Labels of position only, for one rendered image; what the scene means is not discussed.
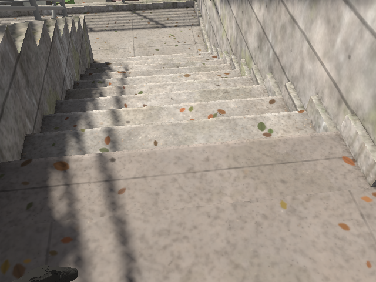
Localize robot left hand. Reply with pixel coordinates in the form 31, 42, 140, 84
12, 264, 78, 282

